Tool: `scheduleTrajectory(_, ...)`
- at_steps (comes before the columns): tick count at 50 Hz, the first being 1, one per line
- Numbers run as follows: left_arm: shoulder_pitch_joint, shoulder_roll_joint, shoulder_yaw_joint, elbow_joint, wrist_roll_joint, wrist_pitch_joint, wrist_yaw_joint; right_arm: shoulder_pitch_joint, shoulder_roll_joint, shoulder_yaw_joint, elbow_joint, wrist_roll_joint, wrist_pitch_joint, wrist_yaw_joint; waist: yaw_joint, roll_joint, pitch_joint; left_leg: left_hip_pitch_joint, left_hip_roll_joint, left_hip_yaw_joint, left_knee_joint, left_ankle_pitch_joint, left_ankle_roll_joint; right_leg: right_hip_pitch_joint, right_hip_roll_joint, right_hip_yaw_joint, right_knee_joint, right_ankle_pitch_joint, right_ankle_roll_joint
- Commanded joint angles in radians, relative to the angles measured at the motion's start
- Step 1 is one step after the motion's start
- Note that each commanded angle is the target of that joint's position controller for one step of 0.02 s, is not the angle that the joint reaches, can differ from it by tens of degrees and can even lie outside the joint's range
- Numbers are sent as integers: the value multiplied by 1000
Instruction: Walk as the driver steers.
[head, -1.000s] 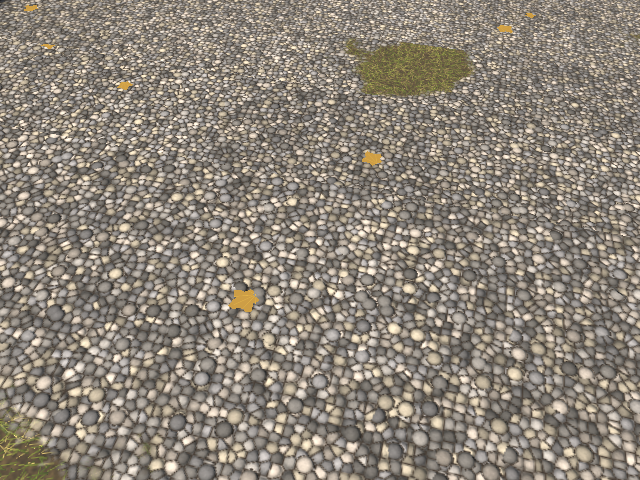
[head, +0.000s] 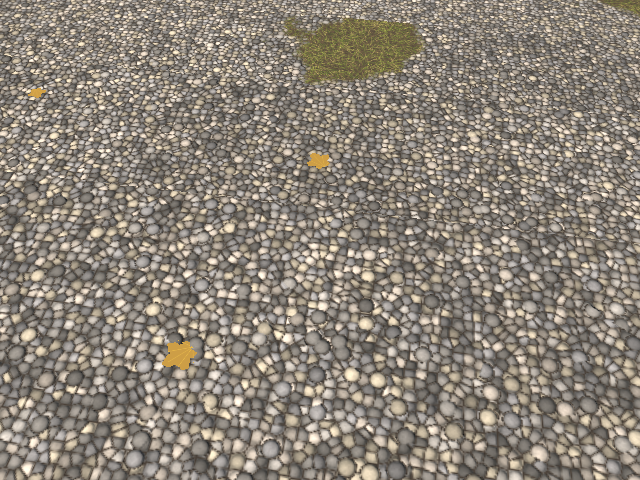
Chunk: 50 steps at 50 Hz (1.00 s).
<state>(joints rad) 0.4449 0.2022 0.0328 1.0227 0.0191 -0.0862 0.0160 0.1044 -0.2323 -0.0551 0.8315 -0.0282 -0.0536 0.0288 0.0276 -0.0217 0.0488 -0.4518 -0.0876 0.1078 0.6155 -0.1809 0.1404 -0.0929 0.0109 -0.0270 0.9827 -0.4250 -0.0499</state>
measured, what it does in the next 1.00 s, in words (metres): walks ahead: right foot, then left foot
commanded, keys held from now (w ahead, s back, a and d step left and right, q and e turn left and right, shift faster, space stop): w+q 0.12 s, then w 0.10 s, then w+e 0.78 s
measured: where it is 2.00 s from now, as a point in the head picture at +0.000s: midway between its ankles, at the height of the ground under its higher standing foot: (364, 268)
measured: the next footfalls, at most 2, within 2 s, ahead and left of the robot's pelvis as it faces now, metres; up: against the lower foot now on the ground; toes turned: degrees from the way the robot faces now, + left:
right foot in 0.48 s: +0.46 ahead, -0.03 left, +0.00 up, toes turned +3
left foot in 1.00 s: +0.76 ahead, +0.12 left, +0.00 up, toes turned -15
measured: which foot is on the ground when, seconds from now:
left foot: down 0.00-0.50, up 0.52-0.98, down 1.00-1.00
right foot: up 0.00-0.46, down 0.48-1.00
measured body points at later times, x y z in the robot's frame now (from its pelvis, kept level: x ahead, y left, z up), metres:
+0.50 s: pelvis +0.31 +0.01 +0.00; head +0.34 +0.02 +0.45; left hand +0.47 +0.26 -0.11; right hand +0.29 -0.25 -0.13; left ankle +0.09 +0.05 -0.69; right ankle +0.42 -0.03 -0.72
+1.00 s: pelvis +0.59 +0.04 +0.01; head +0.62 +0.04 +0.46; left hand +0.60 +0.33 -0.12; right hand +0.79 -0.21 -0.06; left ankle +0.72 +0.13 -0.72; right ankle +0.43 -0.03 -0.71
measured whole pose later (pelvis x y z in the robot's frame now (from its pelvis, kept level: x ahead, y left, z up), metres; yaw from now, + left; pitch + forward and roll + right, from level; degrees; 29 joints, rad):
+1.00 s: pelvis +0.59 +0.04 +0.01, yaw -13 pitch +2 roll -1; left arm 0.48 0.28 0.07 0.88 0.01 -0.04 0.01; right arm 0.01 -0.25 0.01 0.67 -0.03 -0.07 0.00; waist 0.10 0.01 0.03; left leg -0.45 -0.01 -0.03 0.51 -0.12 0.02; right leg -0.04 0.15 0.23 0.53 -0.45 -0.09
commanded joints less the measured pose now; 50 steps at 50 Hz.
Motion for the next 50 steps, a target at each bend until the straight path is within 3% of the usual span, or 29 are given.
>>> scheduleTrajectory(1,-103,151,26,-151,1,-41,-15,222,-185,-56,27,25,9,-9,-85,33,-109,538,392,-651,-352,20,225,-603,-57,96,412,126,-11)
scheduleTrajectory(2,-117,140,26,-152,3,-40,-16,186,-144,-45,24,19,6,-10,-49,-20,-43,419,340,-556,-376,120,187,-559,-87,89,333,153,-6)
scheduleTrajectory(4,-96,115,23,-159,26,-3,-22,166,-114,-31,23,23,-5,-19,5,4,-25,295,258,-433,-399,255,151,-472,-114,85,235,143,25)
scheduleTrajectory(7,-129,98,22,-187,36,35,-32,214,-141,-34,33,32,-25,-22,14,29,-19,269,211,-358,-417,364,140,-498,-112,42,131,177,63)
scheduleTrajectory(10,-276,97,20,-241,33,42,-41,291,-130,-28,54,35,-26,-24,-29,61,15,290,174,-309,-439,469,77,-556,-109,-3,-30,320,78)
scheduleTrajectory(13,-368,81,10,-266,20,40,-51,352,-115,-19,71,32,-28,-26,-69,79,3,376,154,-256,-419,596,5,-556,-87,-36,-186,445,62)
scheduleTrajectory(16,-474,73,-3,-294,7,36,-55,393,-113,-10,84,23,-33,-35,-109,88,14,470,178,-238,-434,643,-20,-554,-63,-66,-316,496,25)
scheduleTrajectory(18,-509,81,-7,-305,2,32,-56,404,-115,-5,95,10,-35,-44,-113,88,24,544,210,-221,-435,699,-20,-543,-41,-75,-381,475,-6)
scheduleTrajectory(21,-416,120,5,-279,-3,26,-48,363,-143,-4,98,-7,-39,-63,-41,105,-25,620,250,-173,-310,1046,-42,-396,36,-82,-428,340,-64)
scheduleTrajectory(23,-177,162,24,-200,-4,19,-32,331,-169,-10,97,-18,-31,-70,63,112,-130,627,258,-148,-30,1148,-54,-187,78,-65,-483,293,-108)
scheduleTrajectory(24,-25,181,35,-157,11,14,-24,296,-173,-9,84,-6,-31,-68,145,85,-193,485,239,-117,195,980,-59,33,17,3,-530,345,-150)
scheduleTrajectory(25,92,306,72,-140,33,19,-15,353,-109,6,42,27,-36,-59,135,-121,-314,136,110,-52,635,428,-115,359,-263,401,-480,422,-303)
scheduleTrajectory(26,33,264,71,-133,-4,37,-32,377,-131,-2,41,17,-42,-49,75,-143,-366,-112,-33,-118,828,-324,-121,441,-376,762,-608,486,-401)
scheduleTrajectory(27,-79,241,67,-156,-27,39,-40,286,-140,1,8,-8,-46,-44,36,-38,-208,-203,53,-203,822,-238,-96,301,-331,656,-654,341,-372)
scheduleTrajectory(29,-168,152,47,-174,-9,41,-39,201,-138,2,-22,-4,-54,-30,-12,55,-26,-188,121,-186,699,-156,-93,35,-258,493,-738,346,-304)
scheduleTrajectory(30,-169,136,40,-166,-11,37,-32,198,-127,4,-35,-14,-38,-27,-43,58,4,-146,140,-182,642,-149,-106,-58,-213,436,-757,400,-275)
scheduleTrajectory(32,-147,161,43,-159,-14,22,-29,220,-97,13,-41,-25,-7,-22,-68,26,-4,-94,155,-158,551,-137,-133,-132,-161,365,-776,470,-256)
scheduleTrajectory(34,-111,195,54,-153,-17,16,-26,177,-87,19,-66,-24,6,-20,-62,1,-6,-103,162,-130,457,-85,-159,-158,-127,323,-793,508,-252)
scheduleTrajectory(36,-72,201,57,-151,-21,18,-24,71,-88,21,-109,-23,10,-18,-35,-15,15,-143,168,-110,337,3,-182,-155,-103,310,-804,532,-232)
scheduleTrajectory(40,20,199,61,-148,-20,29,-18,-82,-78,32,-168,-11,11,-16,34,-40,-12,-168,138,-100,153,151,-193,-47,-77,316,-744,634,-173)
scheduleTrajectory(44,68,212,65,-163,-5,43,-6,-174,-87,39,-215,0,-2,-16,68,-56,-24,-179,96,-111,46,118,-179,71,-103,376,-663,713,-170)
scheduleTrajectory(46,34,226,70,-185,2,44,2,-146,-107,36,-220,4,-12,-18,39,-68,-28,-89,82,-133,-33,75,-160,71,-119,415,-621,712,-150)
scheduleTrajectory(48,-42,251,77,-217,1,36,0,19,-151,19,-176,6,-22,-29,-46,-70,-86,163,44,-129,-117,22,-126,9,-92,421,-497,787,-110)
scheduleTrajectory(49,-61,242,74,-226,-12,27,-10,151,-188,5,-147,-2,-34,-41,-118,-9,-160,365,94,-167,-181,44,-94,-59,-34,373,-316,738,-83)
scheduleTrajectory(50,-47,161,52,-262,-25,18,-16,317,-266,-14,-141,-25,-38,-60,-165,124,-323,607,351,-414,-204,-160,-42,-185,25,274,-29,426,-59)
